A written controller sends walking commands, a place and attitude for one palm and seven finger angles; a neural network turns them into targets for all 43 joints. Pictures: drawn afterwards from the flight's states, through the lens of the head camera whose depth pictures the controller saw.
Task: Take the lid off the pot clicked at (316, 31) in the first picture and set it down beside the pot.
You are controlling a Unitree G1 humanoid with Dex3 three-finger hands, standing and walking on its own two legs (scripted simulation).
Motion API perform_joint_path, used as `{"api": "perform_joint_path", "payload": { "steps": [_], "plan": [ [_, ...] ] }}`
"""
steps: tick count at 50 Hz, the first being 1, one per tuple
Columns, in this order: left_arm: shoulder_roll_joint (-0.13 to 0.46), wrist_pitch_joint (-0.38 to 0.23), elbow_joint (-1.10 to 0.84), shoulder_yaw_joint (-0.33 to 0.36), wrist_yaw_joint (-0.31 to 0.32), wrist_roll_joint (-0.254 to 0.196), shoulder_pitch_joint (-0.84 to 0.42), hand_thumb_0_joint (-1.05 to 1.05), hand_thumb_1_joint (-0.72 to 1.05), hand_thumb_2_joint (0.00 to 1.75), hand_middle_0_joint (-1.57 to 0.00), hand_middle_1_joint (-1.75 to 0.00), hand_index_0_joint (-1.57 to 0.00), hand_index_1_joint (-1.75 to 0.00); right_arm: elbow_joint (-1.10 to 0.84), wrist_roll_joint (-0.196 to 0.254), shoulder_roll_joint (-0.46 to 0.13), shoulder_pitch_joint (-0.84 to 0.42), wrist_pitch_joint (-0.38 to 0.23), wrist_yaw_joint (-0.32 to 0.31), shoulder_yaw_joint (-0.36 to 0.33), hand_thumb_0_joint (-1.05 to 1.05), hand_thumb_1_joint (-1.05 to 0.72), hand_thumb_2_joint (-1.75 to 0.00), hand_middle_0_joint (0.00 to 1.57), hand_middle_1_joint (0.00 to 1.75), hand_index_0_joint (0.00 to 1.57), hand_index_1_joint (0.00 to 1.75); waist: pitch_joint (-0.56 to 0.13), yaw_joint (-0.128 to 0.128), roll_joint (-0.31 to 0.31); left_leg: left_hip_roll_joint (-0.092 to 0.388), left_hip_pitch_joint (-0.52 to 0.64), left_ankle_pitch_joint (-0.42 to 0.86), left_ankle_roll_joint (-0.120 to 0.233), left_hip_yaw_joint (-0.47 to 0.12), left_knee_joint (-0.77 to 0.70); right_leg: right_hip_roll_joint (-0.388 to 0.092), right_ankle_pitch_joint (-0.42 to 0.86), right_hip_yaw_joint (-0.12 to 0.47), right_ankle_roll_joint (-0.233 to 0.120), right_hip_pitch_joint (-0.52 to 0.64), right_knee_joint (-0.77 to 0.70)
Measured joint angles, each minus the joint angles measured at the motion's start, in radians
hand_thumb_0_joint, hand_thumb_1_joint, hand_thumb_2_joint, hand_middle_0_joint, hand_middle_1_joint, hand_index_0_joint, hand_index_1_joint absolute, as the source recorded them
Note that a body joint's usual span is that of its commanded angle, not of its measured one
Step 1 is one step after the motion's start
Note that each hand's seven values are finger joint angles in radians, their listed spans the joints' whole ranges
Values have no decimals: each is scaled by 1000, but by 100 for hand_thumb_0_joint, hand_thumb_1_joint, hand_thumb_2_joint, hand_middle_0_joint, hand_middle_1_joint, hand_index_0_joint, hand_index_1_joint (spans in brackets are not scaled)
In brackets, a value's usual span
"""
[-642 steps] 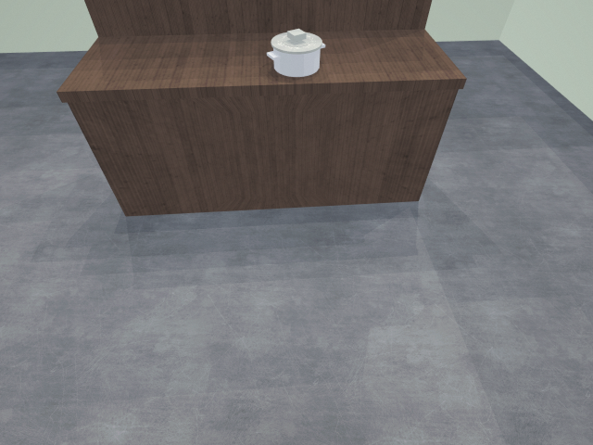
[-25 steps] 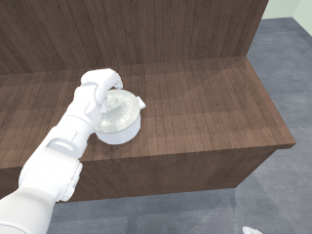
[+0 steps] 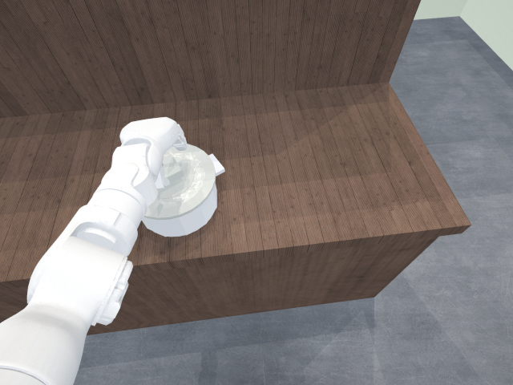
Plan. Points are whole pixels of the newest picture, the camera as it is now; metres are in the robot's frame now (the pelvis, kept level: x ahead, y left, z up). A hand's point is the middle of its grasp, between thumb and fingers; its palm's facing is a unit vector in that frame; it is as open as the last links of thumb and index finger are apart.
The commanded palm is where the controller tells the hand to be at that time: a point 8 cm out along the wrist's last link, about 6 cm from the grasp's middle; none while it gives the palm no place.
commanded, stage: lower the open fingers around the knob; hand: left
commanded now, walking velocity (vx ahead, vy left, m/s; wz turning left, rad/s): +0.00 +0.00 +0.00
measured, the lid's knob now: (166, 170) +0.50 +0.15 +0.00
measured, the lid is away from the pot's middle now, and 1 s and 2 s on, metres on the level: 0.00 0.00 0.00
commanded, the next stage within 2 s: close the fingers and squeeze the knob in 0.58 s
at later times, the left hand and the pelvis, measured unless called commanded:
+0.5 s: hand (164, 175) +0.47 +0.15 +0.03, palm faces -0.39 -0.07 -0.92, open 10.3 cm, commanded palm +0.48 +0.15 +0.08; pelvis +0.00 +0.00 +0.00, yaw +0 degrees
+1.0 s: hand (158, 176) +0.47 +0.16 +0.02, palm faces -0.40 -0.09 -0.91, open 9.9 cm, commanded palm +0.48 +0.16 +0.08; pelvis +0.00 +0.00 +0.00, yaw -1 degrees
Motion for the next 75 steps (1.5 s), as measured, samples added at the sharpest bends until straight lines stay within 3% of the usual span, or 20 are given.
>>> {"api": "perform_joint_path", "payload": {
  "steps": [25,35,45,51,64,75],
  "plan": [
    [-3,-11,15,2,37,4,30,-1,-26,132,-80,-8,-81,-8,5,-6,9,-12,0,4,-8,0,-91,-90,20,30,20,29,-10,-6,6,10,-51,-13,-6,-6,39,9,-12,-4,-6,-47,33],
    [22,-11,34,31,33,8,11,0,-26,132,-81,-9,-81,-8,6,-3,7,0,-5,1,-4,0,-91,-90,20,30,20,29,-7,-24,-3,14,-67,-17,-5,-3,51,13,-11,-1,-6,-63,40],
    [25,-23,37,33,25,5,32,0,-11,105,-57,-61,-58,-61,11,-5,6,20,1,6,-11,0,-91,-90,20,30,20,29,-15,-22,0,14,-63,-22,-1,1,55,13,-10,3,-1,-57,36],
    [35,-41,23,38,28,10,35,0,-3,98,-52,-81,-52,-81,8,-4,11,17,-9,1,-8,0,-91,-90,20,30,20,29,-10,-23,-5,12,-66,-19,2,1,55,11,-6,4,1,-59,33],
    [14,-19,53,18,48,12,8,0,10,92,-55,-99,-53,-98,15,-6,15,13,-10,11,-10,0,-91,-90,20,30,20,29,-18,-21,-1,8,-81,-21,6,2,63,7,-8,4,5,-73,43],
    [15,-14,48,24,44,9,17,-1,14,83,-54,-101,-56,-102,15,-8,17,15,-4,10,-9,0,-91,-90,20,30,20,29,-20,-22,0,11,-73,-22,2,1,60,10,-10,4,1,-66,41]
  ]
}}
